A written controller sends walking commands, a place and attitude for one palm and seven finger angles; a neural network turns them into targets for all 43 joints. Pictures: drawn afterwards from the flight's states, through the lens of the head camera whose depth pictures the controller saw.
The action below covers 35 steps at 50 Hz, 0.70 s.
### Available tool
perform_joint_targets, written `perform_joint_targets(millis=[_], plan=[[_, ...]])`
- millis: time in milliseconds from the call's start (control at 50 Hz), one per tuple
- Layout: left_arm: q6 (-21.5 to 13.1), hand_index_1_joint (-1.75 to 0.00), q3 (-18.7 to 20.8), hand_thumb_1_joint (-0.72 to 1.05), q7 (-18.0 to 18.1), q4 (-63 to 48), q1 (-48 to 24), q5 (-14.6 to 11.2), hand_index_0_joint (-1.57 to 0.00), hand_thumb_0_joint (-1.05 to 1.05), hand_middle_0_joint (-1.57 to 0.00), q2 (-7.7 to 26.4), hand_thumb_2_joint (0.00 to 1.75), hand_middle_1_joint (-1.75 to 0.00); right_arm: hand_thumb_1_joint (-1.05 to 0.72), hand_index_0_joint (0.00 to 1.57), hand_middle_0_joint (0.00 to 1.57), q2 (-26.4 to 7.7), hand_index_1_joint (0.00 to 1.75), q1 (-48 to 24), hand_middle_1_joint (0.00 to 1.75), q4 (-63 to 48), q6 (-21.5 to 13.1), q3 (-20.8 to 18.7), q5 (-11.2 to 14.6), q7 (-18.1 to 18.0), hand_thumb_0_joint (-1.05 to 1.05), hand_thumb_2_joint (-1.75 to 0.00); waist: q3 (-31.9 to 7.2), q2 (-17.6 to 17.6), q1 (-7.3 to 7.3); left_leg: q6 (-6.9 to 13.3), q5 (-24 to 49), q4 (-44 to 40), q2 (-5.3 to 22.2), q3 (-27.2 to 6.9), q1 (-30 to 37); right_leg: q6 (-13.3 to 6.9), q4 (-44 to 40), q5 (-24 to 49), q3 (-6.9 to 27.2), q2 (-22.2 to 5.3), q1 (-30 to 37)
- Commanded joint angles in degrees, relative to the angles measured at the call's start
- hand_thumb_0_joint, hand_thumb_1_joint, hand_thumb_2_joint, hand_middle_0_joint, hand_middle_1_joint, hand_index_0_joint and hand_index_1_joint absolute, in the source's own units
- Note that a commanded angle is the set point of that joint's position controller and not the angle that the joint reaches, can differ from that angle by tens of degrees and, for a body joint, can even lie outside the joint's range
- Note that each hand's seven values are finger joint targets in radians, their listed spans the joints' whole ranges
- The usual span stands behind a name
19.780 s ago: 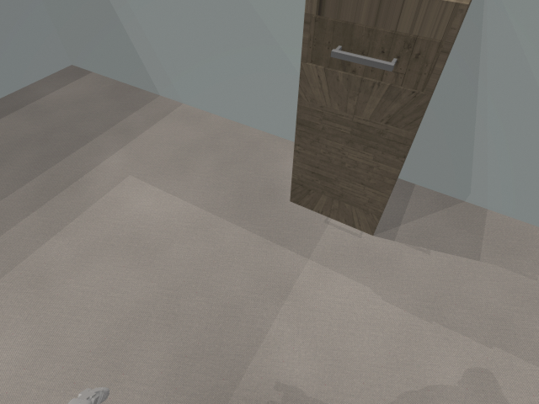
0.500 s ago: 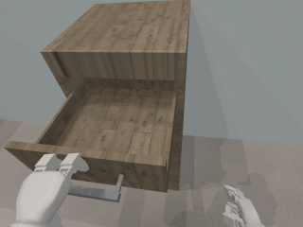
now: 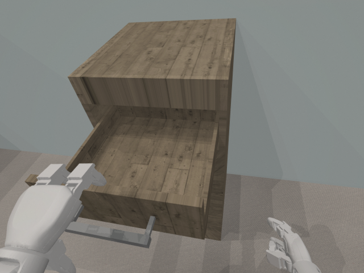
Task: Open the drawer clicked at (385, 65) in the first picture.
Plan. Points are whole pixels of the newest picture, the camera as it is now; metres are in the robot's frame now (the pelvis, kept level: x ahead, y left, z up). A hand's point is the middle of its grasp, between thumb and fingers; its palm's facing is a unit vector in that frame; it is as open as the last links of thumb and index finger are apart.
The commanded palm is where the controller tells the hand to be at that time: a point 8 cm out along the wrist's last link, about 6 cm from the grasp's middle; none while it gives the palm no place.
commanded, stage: lift the hand off the handle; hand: left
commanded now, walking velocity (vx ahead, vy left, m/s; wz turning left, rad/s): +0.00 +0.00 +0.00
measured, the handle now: (109, 224) +0.20 +0.20 +0.04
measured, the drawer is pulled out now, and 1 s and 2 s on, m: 0.28 0.28 0.28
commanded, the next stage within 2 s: draw the hand back to the body in 0.30 s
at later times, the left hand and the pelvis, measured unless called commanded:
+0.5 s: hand (60, 208) +0.16 +0.22 +0.18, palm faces +0.09 -0.08 -0.99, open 13.9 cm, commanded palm +0.12 +0.22 +0.23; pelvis -0.01 +0.00 +0.00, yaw +1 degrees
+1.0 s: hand (44, 205) +0.16 +0.25 +0.18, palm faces +0.07 -0.05 -1.00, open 13.8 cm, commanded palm +0.12 +0.25 +0.23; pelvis +0.00 +0.01 +0.00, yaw +1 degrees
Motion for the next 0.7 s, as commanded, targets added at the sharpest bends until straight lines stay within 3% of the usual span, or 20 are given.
perform_joint_targets(millis=[0, 40, 100, 120, 180, 200, 260, 300, 320, 380, 400, 420, 460, 480, 500, 560, 600, 620, 660, 680], plan=[[0.76, -1.20, 11.82, -0.50, 1.12, -12.18, -2.68, -1.91, -0.30, 0.00, -0.30, 10.97, 0.30, -1.20, -0.90, 0.20, 0.20, -4.79, 0.30, -12.04, 0.30, -10.49, -3.26, -2.05, 1.22, -0.53, 0.00, -0.90, -2.16, -4.52, -0.33, 1.07, 16.91, -4.02, 0.64, -0.50, 2.19, 0.63, -6.41, 13.90, 1.42, -0.79, 2.33], [0.77, -1.20, 10.82, -0.50, 0.00, -11.05, -3.73, -2.48, -0.30, 0.00, -0.30, 10.53, 0.30, -1.20, -0.90, 0.20, 0.20, -4.67, 0.30, -10.22, 0.30, -9.80, -3.13, -2.22, 0.93, -0.55, 0.00, -0.90, -1.08, -5.81, -0.78, 1.11, 16.48, -5.00, 0.41, -0.25, 1.98, 0.95, -6.61, 11.95, -0.01, -1.22, 2.02], [1.04, -1.20, 10.56, -0.50, -1.53, -13.66, -6.69, -4.08, -0.30, 0.00, -0.30, 10.48, 0.30, -1.20, -0.90, 0.20, 0.20, -4.73, 0.30, -13.14, 0.30, -10.49, -4.25, -1.80, 1.53, -0.57, 0.00, -0.90, -0.80, -3.64, -0.71, 1.18, 15.33, -5.52, 0.41, -1.01, 2.63, 0.81, -7.60, 10.88, 0.66, -0.65, 1.61], [0.76, -1.20, 10.18, -0.50, -1.96, -13.87, -7.96, -3.51, -0.30, 0.00, -0.30, 11.07, 0.30, -1.20, -0.90, 0.20, 0.20, -4.67, 0.30, -10.52, 0.30, -9.91, -4.20, -1.78, 0.93, -0.67, 0.00, -0.90, -2.77, -3.87, -0.82, 1.21, 15.74, -5.89, 0.20, -0.52, 2.96, 0.96, -7.21, 10.08, -0.12, -1.24, 2.38], [0.95, -1.20, 10.02, -0.50, -2.74, -13.86, -11.39, -3.04, -0.30, 0.00, -0.30, 11.82, 0.30, -1.20, -0.90, 0.20, 0.20, -4.59, 0.30, -11.01, 0.30, -9.80, -4.28, -1.97, 0.88, -0.73, 0.00, -0.90, -1.87, -5.13, -0.72, 1.21, 16.04, -6.40, 0.10, -0.80, 3.27, 0.94, -7.69, 10.38, -0.18, -1.36, 2.17], [1.36, -1.20, 11.65, -0.50, -3.03, -12.73, -10.77, -3.67, -0.30, 0.00, -0.30, 12.18, 0.30, -1.20, -0.90, 0.20, 0.20, -4.36, 0.30, -13.26, 0.30, -9.59, -5.06, -1.72, 1.47, -0.42, 0.00, -0.90, -1.00, -4.67, -0.65, 1.07, 15.16, -6.25, 0.28, -1.42, 2.72, 0.53, -7.86, 9.71, 0.52, -0.47, 1.99], [1.60, -1.20, 11.20, -0.50, -3.97, -10.63, -7.99, -3.99, -0.30, 0.00, -0.30, 11.45, 0.30, -1.20, -0.90, 0.20, 0.20, -4.60, 0.30, -11.35, 0.30, -9.33, -4.06, -1.83, 1.14, 0.07, 0.00, -0.90, -1.64, -5.88, -0.35, 0.91, 16.38, -7.02, -0.13, -0.56, 1.94, 0.85, -7.21, 11.58, -0.52, -1.18, 3.87], [2.02, -1.20, 13.95, -0.50, -3.98, -11.04, -7.08, -5.38, -0.30, 0.00, -0.30, 12.82, 0.30, -1.20, -0.90, 0.20, 0.20, -4.57, 0.30, -13.94, 0.30, -9.58, -4.69, -1.69, 1.92, 0.32, 0.00, -0.90, -1.38, -5.07, -0.16, 0.89, 16.06, -6.39, 0.17, -0.93, 1.47, 0.61, -7.24, 12.11, 0.36, -0.40, 3.60], [1.52, -1.20, 12.59, -0.50, -4.36, -11.47, -8.42, -5.23, -0.30, 0.00, -0.30, 12.20, 0.30, -1.20, -0.90, 0.20, 0.20, -4.40, 0.30, -11.60, 0.30, -9.29, -4.45, -1.47, 1.28, 0.35, 0.00, -0.90, -3.02, -5.23, -0.39, 0.98, 16.17, -6.77, -0.26, -0.43, 1.69, 0.76, -6.92, 11.49, -0.56, -0.98, 4.21], [0.61, -1.20, 13.45, -0.50, -3.89, -13.09, -6.56, -5.88, -0.30, 0.00, -0.30, 12.68, 0.30, -1.20, -0.90, 0.20, 0.20, -4.82, 0.30, -10.90, 0.30, -10.08, -4.47, -1.97, 1.25, 0.07, 0.00, -0.90, -3.96, -5.75, -0.28, 1.03, 16.97, -6.25, -0.02, -0.30, 2.38, 1.10, -7.08, 12.91, -0.56, -1.43, 4.09], [0.72, -1.20, 15.45, -0.50, -3.56, -13.37, -5.62, -6.91, -0.30, 0.00, -0.30, 13.59, 0.30, -1.20, -0.90, 0.20, 0.20, -4.84, 0.30, -13.13, 0.30, -10.07, -5.22, -1.86, 1.88, 0.04, 0.00, -0.90, -3.69, -5.29, -0.41, 0.97, 16.50, -5.39, 0.23, -0.67, 2.29, 0.89, -7.22, 13.32, 0.23, -0.65, 3.72], [0.07, -1.20, 15.03, -0.50, -3.61, -13.10, -5.84, -6.31, -0.30, 0.00, -0.30, 13.72, 0.30, -1.20, -0.90, 0.20, 0.20, -4.71, 0.30, -10.70, 0.30, -9.71, -5.05, -1.62, 1.19, -0.10, 0.00, -0.90, -4.92, -5.03, -0.26, 1.08, 17.01, -5.51, -0.22, -0.24, 2.37, 0.94, -6.99, 12.93, -0.48, -1.26, 4.11], [-0.59, -1.20, 15.31, -0.50, -3.14, -12.37, -4.50, -6.27, -0.30, 0.00, -0.30, 13.41, 0.30, -1.20, -0.90, 0.20, 0.20, -4.96, 0.30, -10.33, 0.30, -9.54, -4.76, -2.16, 1.11, -0.34, 0.00, -0.90, -2.76, -6.06, -0.54, 0.99, 16.87, -5.38, 0.03, -0.34, 2.25, 1.15, -7.42, 12.72, -0.71, -1.45, 2.76], [-1.03, -1.20, 15.26, -0.50, -2.79, -13.82, -5.53, -6.30, -0.30, 0.00, -0.30, 13.75, 0.30, -1.20, -0.90, 0.20, 0.20, -5.11, 0.30, -9.95, 0.30, -9.95, -4.94, -2.23, 1.06, -0.48, 0.00, -0.90, -3.95, -4.88, -0.50, 1.10, 16.82, -5.23, 0.02, -0.26, 2.88, 1.22, -7.38, 13.03, -0.57, -1.81, 2.80], [-0.64, -1.20, 16.86, -0.50, -2.46, -13.06, -4.33, -7.31, -0.30, 0.00, -0.30, 13.95, 0.30, -1.20, -0.90, 0.20, 0.20, -4.68, 0.30, -12.29, 0.30, -9.58, -5.64, -2.19, 1.74, -0.49, 0.00, -0.90, -2.54, -4.68, -0.55, 1.00, 15.85, -4.68, 0.24, -0.73, 2.69, 0.86, -7.77, 12.45, 0.20, -0.85, 1.99], [-1.72, -1.20, 16.81, -0.50, -2.38, -10.61, -5.05, -6.62, -0.30, 0.00, -0.30, 14.59, 0.30, -1.20, -0.90, 0.20, 0.20, -4.88, 0.30, -9.59, 0.30, -8.74, -5.37, -2.52, 0.95, -0.97, 0.00, -0.90, -1.85, -5.77, -0.76, 1.17, 15.09, -5.20, -0.10, -0.63, 2.30, 1.09, -7.88, 10.62, -0.69, -1.59, 1.57], [-1.44, -1.20, 17.71, -0.50, -2.25, -11.69, -5.10, -7.34, -0.30, 0.00, -0.30, 14.87, 0.30, -1.20, -0.90, 0.20, 0.20, -4.98, 0.30, -11.96, 0.30, -9.01, -6.02, -2.45, 1.61, -0.97, 0.00, -0.90, -1.96, -3.82, -0.62, 0.94, 15.28, -4.83, 0.02, -0.99, 2.59, 0.81, -7.86, 11.26, 0.14, -1.04, 1.58], [-2.02, -1.20, 16.58, -0.50, -2.42, -12.48, -6.70, -7.09, -0.30, 0.00, -0.30, 14.66, 0.30, -1.20, -0.90, 0.20, 0.20, -4.84, 0.30, -9.50, 0.30, -9.00, -5.98, -2.28, 1.02, -1.01, 0.00, -0.90, -4.04, -3.18, -0.73, 1.15, 16.25, -5.07, -0.28, -0.71, 2.99, 0.87, -7.40, 11.29, -0.66, -1.58, 2.23], [-1.98, -1.20, 16.60, -0.50, -2.53, -9.83, -4.59, -7.20, -0.30, 0.00, -0.30, 14.32, 0.30, -1.20, -0.90, 0.20, 0.20, -4.95, 0.30, -9.49, 0.30, -8.60, -5.65, -2.77, 0.96, -1.31, 0.00, -0.90, -1.87, -5.63, -0.86, 1.07, 15.68, -5.46, -0.21, -0.86, 2.22, 1.17, -7.66, 10.84, -0.99, -1.57, 1.63], [-2.04, -1.20, 16.30, -0.50, -2.66, -10.45, -5.85, -7.17, -0.30, 0.00, -0.30, 14.51, 0.30, -1.20, -0.90, 0.20, 0.20, -5.04, 0.30, -9.58, 0.30, -8.80, -5.63, -2.77, 1.06, -1.37, 0.00, -0.90, -1.22, -5.05, -1.02, 1.06, 15.25, -5.65, -0.10, -0.86, 2.33, 1.21, -7.93, 10.28, -0.91, -1.68, 1.10]])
